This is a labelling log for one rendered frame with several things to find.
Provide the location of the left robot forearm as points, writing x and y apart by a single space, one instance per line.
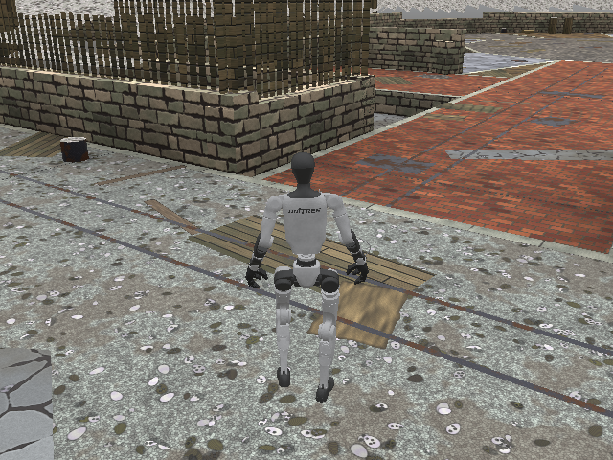
257 256

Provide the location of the right robot hand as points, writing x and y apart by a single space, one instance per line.
357 269

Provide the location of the robot right foot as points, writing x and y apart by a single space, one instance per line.
322 394

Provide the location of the right robot upper arm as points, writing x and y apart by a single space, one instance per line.
340 215

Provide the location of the robot head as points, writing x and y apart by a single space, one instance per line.
302 165

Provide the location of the left robot hand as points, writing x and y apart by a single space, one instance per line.
250 274

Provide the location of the right robot forearm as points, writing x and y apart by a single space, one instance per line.
356 251

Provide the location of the left robot upper arm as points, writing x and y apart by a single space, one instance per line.
273 205

